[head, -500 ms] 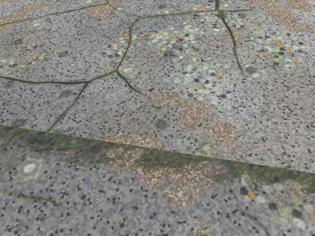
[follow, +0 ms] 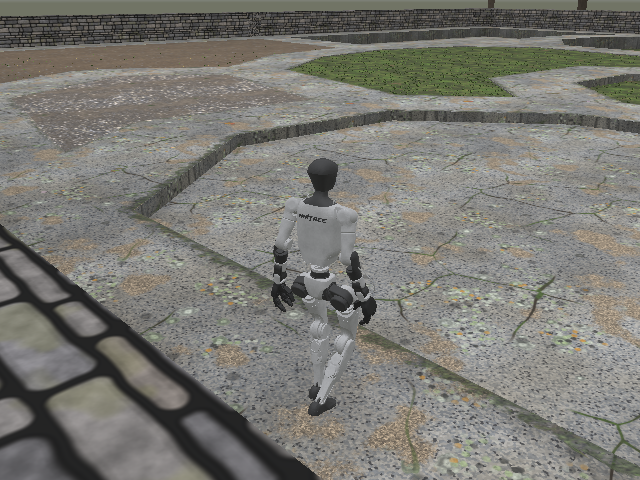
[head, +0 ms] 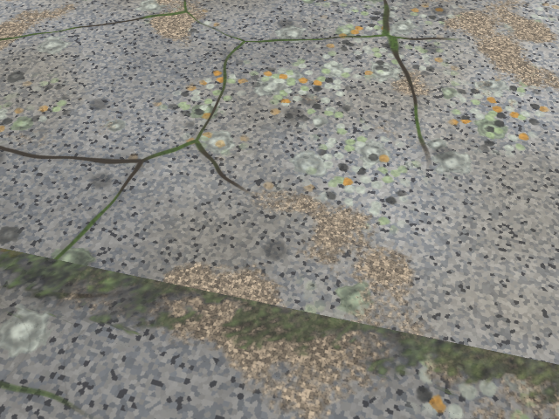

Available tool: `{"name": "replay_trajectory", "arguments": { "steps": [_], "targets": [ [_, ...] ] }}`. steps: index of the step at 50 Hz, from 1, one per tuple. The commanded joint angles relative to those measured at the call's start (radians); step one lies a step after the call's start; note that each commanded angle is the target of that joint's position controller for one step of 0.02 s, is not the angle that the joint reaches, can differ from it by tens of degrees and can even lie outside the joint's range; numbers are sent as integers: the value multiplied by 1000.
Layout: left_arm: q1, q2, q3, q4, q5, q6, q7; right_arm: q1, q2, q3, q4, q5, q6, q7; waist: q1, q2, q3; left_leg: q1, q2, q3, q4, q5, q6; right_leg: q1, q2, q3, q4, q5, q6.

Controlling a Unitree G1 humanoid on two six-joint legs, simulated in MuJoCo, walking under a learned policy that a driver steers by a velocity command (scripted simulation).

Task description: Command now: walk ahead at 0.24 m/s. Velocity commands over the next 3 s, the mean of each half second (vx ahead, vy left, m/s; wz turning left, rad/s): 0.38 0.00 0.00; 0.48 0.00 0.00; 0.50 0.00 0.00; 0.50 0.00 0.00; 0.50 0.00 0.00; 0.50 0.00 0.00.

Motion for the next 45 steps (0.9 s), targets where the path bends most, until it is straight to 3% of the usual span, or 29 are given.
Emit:
{"name": "replay_trajectory", "arguments": {
  "steps": [1, 3, 5, 8, 12, 14, 16, 17, 18, 19, 20, 22, 24, 27, 31, 36, 38, 39, 40, 41, 42, 43, 44, 45],
  "targets": [
    [-20, 118, 40, -67, 16, 0, -25, 60, -100, -19, -11, -2, 4, 2, 2, 76, 47, 48, 344, -515, -454, -464, 150, -257, -85, 65, 71, 72, 1],
    [48, 63, 31, -28, 17, 7, -29, 65, -90, -19, 3, -6, -8, -2, 35, 77, 2, -12, 276, -372, -459, -310, 97, -128, -78, 25, -13, 142, 21],
    [45, 40, 27, -26, 11, 9, -26, 84, -112, -25, 11, -8, -16, -5, 38, 87, -16, -29, 253, -302, -459, -282, 90, -87, -71, -2, -110, 145, 31],
    [-34, 56, 30, -57, 9, 12, -25, 118, -140, -32, 18, -6, -13, -4, 17, 124, -2, -41, 267, -296, -479, -367, 94, -87, -71, -30, -228, 162, 39],
    [-64, 63, 33, -72, 5, 1, -26, 139, -167, -43, 15, -2, -10, 0, 2, 114, -6, -35, 292, -310, -459, -427, 101, -51, -63, -58, -358, 164, 40],
    [-7, 49, 34, -52, 1, -7, -21, 119, -172, -48, 9, 4, -6, 1, 30, 92, -1, -80, 283, -293, -411, -471, 92, 50, -48, -88, -489, 214, 29],
    [130, 50, 38, 1, 1, -18, -10, 71, -139, -44, -12, 0, -3, -1, 78, 27, 15, -209, 224, -244, -256, -524, 63, 229, -43, -61, -633, 167, 6],
    [224, 94, 46, 22, 10, -30, 1, 20, -76, -29, -46, -4, -9, 3, 107, -126, 16, -334, 145, -145, -8, -449, 25, 321, -218, 185, -793, -21, -22],
    [267, 195, 70, 24, -1, -35, 5, -3, -3, -10, -83, 3, -20, 15, 102, -287, 37, -503, 15, -1, 235, -319, -20, 355, -431, 559, -971, -294, -96],
    [208, 175, 70, 15, 1, -31, 6, -31, -84, -27, -81, -35, -22, 21, 68, -123, 101, -505, 78, -88, 349, -218, -13, 242, -449, 578, -976, -305, -123],
    [140, 159, 65, -10, -2, -37, 1, -9, -88, -32, -75, -31, -28, 34, 22, -94, 84, -472, 95, -116, 378, -142, -17, 200, -412, 532, -968, -242, -119],
    [98, 129, 59, -27, -12, -56, -4, 5, -91, -35, -53, -28, -33, 47, -10, -57, 48, -429, 116, -102, 403, -50, -45, 210, -339, 382, -976, -28, -86],
    [138, 98, 52, -12, -13, -72, -4, -18, -72, -33, -49, -33, -26, 52, -4, -48, 22, -427, 119, -72, 433, 24, -66, 236, -292, 276, -954, 186, -77],
    [220, 79, 44, 16, -12, -77, -3, -108, -46, -26, -78, -30, -15, 49, 18, -54, 33, -472, 129, -47, 417, 83, -87, 260, -274, 202, -928, 395, -85],
    [251, 76, 34, 21, -10, -80, -1, -249, -31, -13, -134, -24, -12, 48, 41, -80, 51, -431, 118, -2, 274, 140, -99, 249, -250, 126, -889, 668, -88],
    [271, 104, 34, 38, -4, -75, 9, -343, -44, -1, -183, -14, -14, 44, 58, -110, 71, -306, 84, 42, 82, 118, -46, 299, -271, 85, -843, 845, -96],
    [236, 127, 39, 39, -5, -75, 12, -271, -64, -9, -172, -13, -20, 34, 13, -110, 38, -173, 49, 49, 28, 68, -8, 321, -279, 55, -743, 1096, -78],
    [222, 145, 45, 41, -7, -73, 15, -167, -83, -20, -142, -12, -26, 26, -31, -110, -18, -51, 17, 52, 15, 49, 10, 329, -278, 43, -630, 1233, -66],
    [205, 159, 49, 42, -14, -68, 15, 6, -104, -34, -84, -11, -35, 17, -104, -90, -102, 138, -6, 55, -44, 82, 33, 297, -256, 19, -444, 1259, -50],
    [193, 156, 49, 30, -22, -67, 10, 173, -153, -54, -36, -29, -45, 7, -167, -64, -195, 391, 85, -39, -54, 65, 65, 130, -223, 2, -211, 1041, -34],
    [246, 64, 33, -3, -38, -66, 1, 291, -255, -77, -27, -52, -49, 2, -152, 117, -345, 646, 392, -436, -79, -64, 135, -139, -108, -39, 159, 426, -4],
    [289, 79, 47, 0, -45, -64, -9, 269, -259, -80, -22, -21, -33, 15, -123, 197, -411, 695, 500, -811, -261, -132, 234, -341, 14, 69, 375, 29, 2],
    [183, 124, 61, -28, -28, -60, -7, 158, -209, -71, -31, -4, -28, 17, -83, 108, -226, 558, 452, -671, -293, -235, 196, -439, -65, 104, 391, 123, -9],
    [89, 128, 62, -57, -22, -68, -12, 74, -139, -53, -50, -3, -35, 20, -67, 67, -104, 393, 415, -539, -328, -166, 170, -433, -102, 90, 340, 208, -11]
  ]
}}
Next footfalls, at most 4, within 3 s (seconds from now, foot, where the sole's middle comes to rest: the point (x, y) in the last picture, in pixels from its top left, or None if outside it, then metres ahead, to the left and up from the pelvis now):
0.34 right None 0.11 -0.12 -0.76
0.82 left None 0.44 0.05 -0.76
1.32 right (323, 357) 0.62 -0.08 -0.76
2.00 left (236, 255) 1.06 0.17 -0.95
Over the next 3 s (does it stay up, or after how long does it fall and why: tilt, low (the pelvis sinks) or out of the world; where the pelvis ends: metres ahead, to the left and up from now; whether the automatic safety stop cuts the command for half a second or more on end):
stays up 1.46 0.12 -0.19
